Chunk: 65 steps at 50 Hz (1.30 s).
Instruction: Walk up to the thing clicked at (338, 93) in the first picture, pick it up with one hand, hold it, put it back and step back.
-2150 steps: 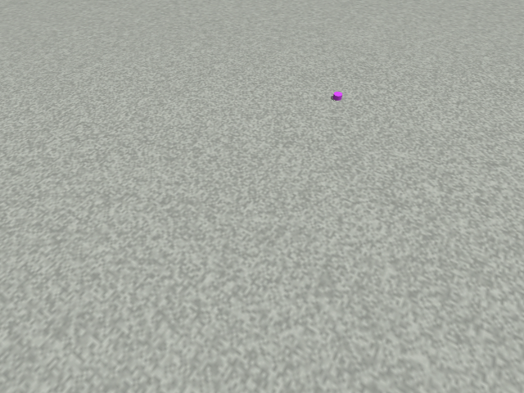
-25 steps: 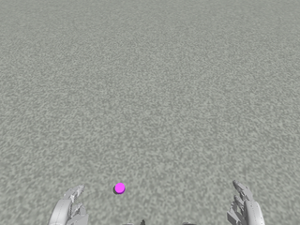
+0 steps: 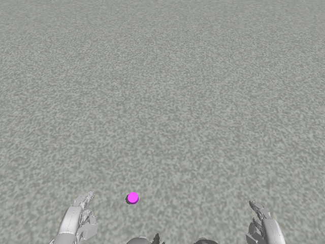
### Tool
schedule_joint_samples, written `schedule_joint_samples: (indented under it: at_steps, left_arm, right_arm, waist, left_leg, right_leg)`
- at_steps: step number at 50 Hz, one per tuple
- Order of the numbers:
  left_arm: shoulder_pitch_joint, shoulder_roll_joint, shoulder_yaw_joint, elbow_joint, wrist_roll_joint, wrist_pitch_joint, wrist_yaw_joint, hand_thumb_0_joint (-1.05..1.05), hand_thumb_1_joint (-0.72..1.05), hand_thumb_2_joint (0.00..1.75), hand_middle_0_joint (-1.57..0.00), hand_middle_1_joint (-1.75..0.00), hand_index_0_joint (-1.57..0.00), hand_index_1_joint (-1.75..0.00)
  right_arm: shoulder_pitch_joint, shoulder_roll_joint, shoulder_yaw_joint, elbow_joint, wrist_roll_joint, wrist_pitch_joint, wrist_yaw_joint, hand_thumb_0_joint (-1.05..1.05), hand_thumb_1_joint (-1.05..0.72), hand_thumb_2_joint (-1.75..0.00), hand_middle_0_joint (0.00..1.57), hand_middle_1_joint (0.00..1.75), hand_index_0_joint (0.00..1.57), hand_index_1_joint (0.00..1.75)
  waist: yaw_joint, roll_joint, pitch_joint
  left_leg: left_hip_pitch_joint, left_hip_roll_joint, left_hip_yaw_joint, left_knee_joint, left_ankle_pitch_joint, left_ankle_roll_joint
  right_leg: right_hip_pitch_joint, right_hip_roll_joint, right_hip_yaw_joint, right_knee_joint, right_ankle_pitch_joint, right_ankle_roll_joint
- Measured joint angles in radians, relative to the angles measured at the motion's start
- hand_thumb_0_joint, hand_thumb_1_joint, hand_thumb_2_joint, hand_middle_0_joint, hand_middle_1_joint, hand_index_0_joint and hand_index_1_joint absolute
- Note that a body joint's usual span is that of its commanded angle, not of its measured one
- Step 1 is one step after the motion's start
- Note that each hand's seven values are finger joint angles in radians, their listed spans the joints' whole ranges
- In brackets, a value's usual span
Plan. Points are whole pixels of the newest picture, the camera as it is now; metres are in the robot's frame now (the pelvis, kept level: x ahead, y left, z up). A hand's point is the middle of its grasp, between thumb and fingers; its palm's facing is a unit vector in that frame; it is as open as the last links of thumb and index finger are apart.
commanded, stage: stand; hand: left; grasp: from above
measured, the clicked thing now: (133, 198) +0.44 +0.21 -0.70
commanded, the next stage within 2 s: none
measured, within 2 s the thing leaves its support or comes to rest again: neither
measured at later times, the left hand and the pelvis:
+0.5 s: hand out of the picture +0.04 +0.24 -0.11, palm faces +0.06 -0.95 -0.32, open 7.4 cm; pelvis +0.00 +0.00 +0.05, yaw +1 degrees
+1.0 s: hand out of the picture +0.05 +0.23 -0.10, palm faces +0.06 -0.94 -0.34, open 7.4 cm; pelvis +0.00 -0.01 +0.06, yaw +1 degrees
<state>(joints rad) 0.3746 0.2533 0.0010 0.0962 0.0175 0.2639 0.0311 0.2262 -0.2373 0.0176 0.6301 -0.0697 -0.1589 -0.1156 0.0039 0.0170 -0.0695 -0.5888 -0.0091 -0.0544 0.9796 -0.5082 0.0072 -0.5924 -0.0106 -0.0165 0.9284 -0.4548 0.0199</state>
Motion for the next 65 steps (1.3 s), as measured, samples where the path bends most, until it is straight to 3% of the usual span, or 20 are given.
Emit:
schedule_joint_samples:
  at_steps: [3, 8, 14, 23, 36, 65]
  left_arm:
    - [-0.114, 0.013, 0.004, 0.250, 0.031, -0.110, 0.002, 0.01, 0.90, 0.89, -0.21, -0.30, -0.20, -0.30]
    - [-0.164, 0.032, 0.034, 0.502, 0.033, -0.183, 0.003, 0.01, 0.91, 0.89, -0.21, -0.30, -0.20, -0.30]
    - [-0.160, 0.033, 0.052, 0.712, 0.031, -0.220, 0.003, 0.01, 0.91, 0.90, -0.20, -0.30, -0.20, -0.30]
    - [-0.155, 0.018, 0.046, 0.909, 0.020, -0.244, 0.001, 0.01, 0.91, 0.90, -0.20, -0.30, -0.20, -0.30]
    - [-0.201, 0.022, 0.041, 1.024, 0.016, -0.258, 0.002, 0.01, 0.91, 0.90, -0.21, -0.30, -0.20, -0.30]
    - [-0.264, 0.044, 0.039, 1.062, 0.005, -0.270, -0.013, 0.01, 0.91, 0.89, -0.21, -0.30, -0.20, -0.30]
  right_arm:
    - [-0.048, -0.028, -0.003, 0.103, -0.013, 0.070, 0.060, 0.01, -0.90, -0.90, 0.21, 0.30, 0.21, 0.30]
    - [-0.056, -0.043, -0.044, 0.190, 0.010, 0.110, 0.097, 0.01, -0.90, -0.90, 0.21, 0.30, 0.21, 0.30]
    - [-0.037, -0.053, -0.066, 0.276, 0.013, 0.133, 0.101, 0.01, -0.91, -0.90, 0.21, 0.30, 0.21, 0.30]
    - [-0.037, -0.035, -0.060, 0.390, 0.031, 0.153, 0.093, 0.01, -0.91, -0.90, 0.21, 0.30, 0.21, 0.30]
    - [-0.061, -0.039, -0.055, 0.468, 0.042, 0.159, 0.093, 0.01, -0.91, -0.90, 0.21, 0.30, 0.21, 0.30]
    - [-0.086, -0.080, -0.035, 0.505, 0.049, 0.155, 0.099, 0.01, -0.91, -0.90, 0.21, 0.30, 0.21, 0.30]
  waist:
    - [0.023, -0.020, 0.055]
    - [0.026, -0.033, 0.091]
    - [0.023, -0.024, 0.108]
    - [0.025, -0.012, 0.134]
    - [0.023, -0.002, 0.138]
    - [0.009, 0.003, 0.141]
  left_leg:
    - [0.081, -0.014, 0.013, -0.074, 0.038, 0.004]
    - [0.180, -0.025, 0.021, -0.180, 0.088, 0.008]
    - [0.276, -0.025, 0.018, -0.289, 0.135, 0.012]
    - [0.408, -0.027, 0.009, -0.467, 0.220, 0.009]
    - [0.492, -0.019, -0.003, -0.588, 0.282, -0.002]
    - [0.508, 0.012, -0.013, -0.640, 0.304, -0.028]
  right_leg:
    - [0.069, -0.015, 0.013, -0.048, 0.025, 0.002]
    - [0.158, -0.028, 0.021, -0.134, 0.064, 0.008]
    - [0.261, -0.029, 0.017, -0.253, 0.116, 0.015]
    - [0.394, -0.035, 0.007, -0.424, 0.194, 0.015]
    - [0.476, -0.029, -0.005, -0.535, 0.247, 0.007]
    - [0.492, 0.001, -0.016, -0.588, 0.270, -0.018]
